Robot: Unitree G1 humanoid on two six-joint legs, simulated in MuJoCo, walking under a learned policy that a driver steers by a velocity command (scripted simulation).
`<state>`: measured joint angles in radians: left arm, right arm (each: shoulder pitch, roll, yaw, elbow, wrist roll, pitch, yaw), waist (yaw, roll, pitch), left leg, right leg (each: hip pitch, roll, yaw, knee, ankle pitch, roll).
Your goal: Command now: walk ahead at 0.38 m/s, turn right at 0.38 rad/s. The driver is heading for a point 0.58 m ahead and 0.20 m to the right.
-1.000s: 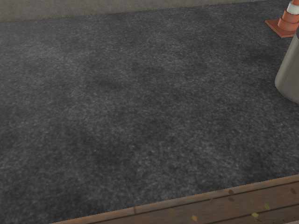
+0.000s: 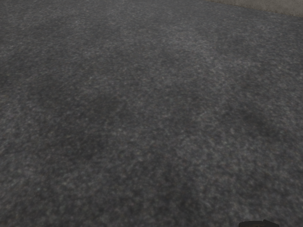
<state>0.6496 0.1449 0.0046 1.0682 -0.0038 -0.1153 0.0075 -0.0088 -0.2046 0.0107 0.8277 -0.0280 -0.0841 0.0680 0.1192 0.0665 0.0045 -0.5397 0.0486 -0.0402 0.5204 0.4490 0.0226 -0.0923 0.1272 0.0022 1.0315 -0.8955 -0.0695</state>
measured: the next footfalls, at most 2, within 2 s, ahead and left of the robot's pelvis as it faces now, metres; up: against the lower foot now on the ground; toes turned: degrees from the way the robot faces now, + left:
left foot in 0.04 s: +0.20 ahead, +0.11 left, -0.17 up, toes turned -1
right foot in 0.40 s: +0.33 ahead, -0.20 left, -0.17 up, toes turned -19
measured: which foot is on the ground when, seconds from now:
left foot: up 0.00-0.02, down 0.04-0.40, up 0.42-0.86, down 0.88-1.00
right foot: down 0.00-0.04, up 0.06-0.38, down 0.40-0.90, up 0.92-1.00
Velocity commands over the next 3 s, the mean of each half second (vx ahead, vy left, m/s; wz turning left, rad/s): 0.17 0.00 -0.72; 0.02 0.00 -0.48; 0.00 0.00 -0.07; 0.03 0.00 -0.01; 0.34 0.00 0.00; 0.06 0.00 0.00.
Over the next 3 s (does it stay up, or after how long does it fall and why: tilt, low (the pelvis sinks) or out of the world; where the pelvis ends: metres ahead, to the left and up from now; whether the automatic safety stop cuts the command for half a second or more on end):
stays up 0.57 -0.14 -0.07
